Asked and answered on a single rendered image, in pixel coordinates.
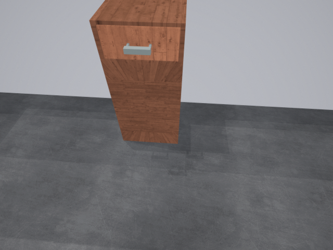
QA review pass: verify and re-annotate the cabinet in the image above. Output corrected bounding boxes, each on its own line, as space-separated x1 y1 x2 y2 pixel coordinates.
89 0 187 144

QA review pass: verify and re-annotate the drawer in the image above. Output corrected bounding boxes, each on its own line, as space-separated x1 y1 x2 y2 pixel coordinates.
96 24 181 61

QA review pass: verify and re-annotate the handle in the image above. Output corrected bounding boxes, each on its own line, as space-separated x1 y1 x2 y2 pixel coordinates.
123 43 151 55

